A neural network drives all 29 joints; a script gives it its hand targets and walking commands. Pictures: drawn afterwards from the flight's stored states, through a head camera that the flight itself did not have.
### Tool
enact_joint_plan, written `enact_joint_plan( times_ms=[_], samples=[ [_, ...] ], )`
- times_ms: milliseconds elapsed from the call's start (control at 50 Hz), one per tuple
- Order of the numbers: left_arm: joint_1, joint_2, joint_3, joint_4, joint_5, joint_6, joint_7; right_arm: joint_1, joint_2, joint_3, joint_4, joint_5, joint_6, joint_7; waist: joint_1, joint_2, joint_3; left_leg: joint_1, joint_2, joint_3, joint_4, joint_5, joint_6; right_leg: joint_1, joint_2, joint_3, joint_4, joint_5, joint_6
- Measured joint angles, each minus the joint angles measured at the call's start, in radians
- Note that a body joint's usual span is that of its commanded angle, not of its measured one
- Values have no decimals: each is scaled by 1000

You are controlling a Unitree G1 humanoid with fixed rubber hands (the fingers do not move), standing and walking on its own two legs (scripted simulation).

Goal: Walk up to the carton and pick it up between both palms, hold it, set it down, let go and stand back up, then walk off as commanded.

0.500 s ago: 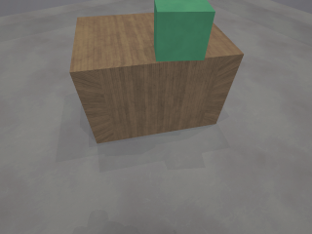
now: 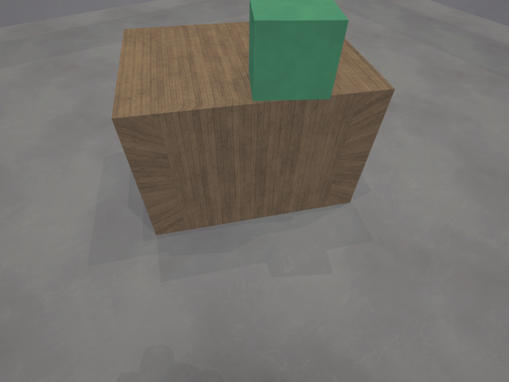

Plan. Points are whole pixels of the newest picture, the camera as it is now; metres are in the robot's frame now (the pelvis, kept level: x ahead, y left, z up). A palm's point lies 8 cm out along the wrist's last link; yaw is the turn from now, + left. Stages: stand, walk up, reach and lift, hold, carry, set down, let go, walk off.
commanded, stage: stand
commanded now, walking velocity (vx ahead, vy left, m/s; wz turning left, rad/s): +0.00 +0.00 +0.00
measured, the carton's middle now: (291, 51) +1.10 -0.13 +0.01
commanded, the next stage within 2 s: none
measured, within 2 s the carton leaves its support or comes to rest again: neither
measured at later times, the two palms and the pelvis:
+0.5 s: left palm out of the picture +0.07 +0.28 -0.13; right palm out of the picture +0.06 -0.29 -0.12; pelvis +0.00 +0.00 +0.00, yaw +0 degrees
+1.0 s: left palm out of the picture +0.07 +0.28 -0.13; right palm out of the picture +0.06 -0.29 -0.12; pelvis +0.00 +0.00 +0.00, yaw +0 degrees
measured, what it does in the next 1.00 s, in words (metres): stands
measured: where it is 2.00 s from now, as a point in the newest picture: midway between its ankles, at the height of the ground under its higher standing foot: outside the picture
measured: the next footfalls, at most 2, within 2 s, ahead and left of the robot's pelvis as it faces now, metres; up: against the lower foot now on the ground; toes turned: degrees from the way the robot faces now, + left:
none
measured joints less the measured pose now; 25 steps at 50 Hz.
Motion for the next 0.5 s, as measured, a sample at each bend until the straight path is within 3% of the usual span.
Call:
enact_joint_plan(
  times_ms=[500],
  samples=[
    [2, 1, -1, 2, 3, -3, 0, -11, -8, 0, 0, 1, 2, 0, -3, 3, 3, 0, 2, 4, -3, -1, 0, 2, 2, 4, -9, 4, 1]
  ],
)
